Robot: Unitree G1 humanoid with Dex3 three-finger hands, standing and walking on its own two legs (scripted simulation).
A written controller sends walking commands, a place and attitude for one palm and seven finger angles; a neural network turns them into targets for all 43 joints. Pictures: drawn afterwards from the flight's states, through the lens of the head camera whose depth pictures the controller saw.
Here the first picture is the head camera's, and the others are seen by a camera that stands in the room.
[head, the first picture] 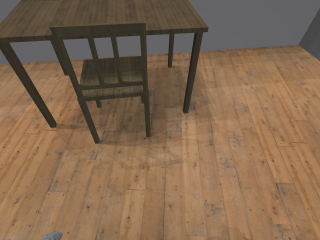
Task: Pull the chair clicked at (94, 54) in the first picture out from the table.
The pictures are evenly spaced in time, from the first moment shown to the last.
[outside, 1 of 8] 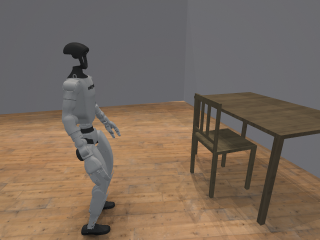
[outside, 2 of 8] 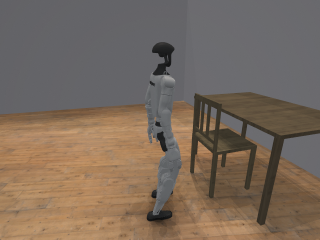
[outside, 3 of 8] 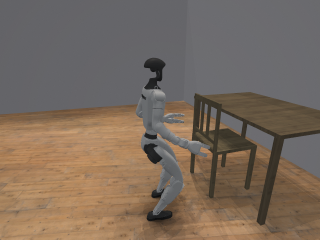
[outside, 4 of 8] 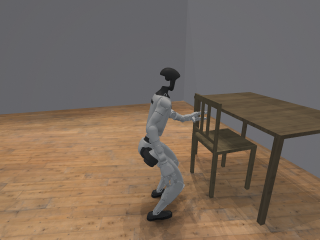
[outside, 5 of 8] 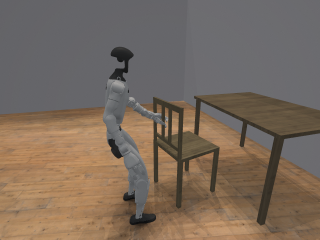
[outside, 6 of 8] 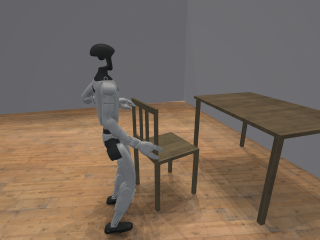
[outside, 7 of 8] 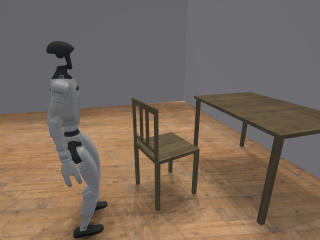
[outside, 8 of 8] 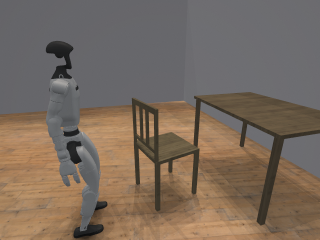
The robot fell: no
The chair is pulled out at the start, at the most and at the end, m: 0.00 0.57 0.56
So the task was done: yes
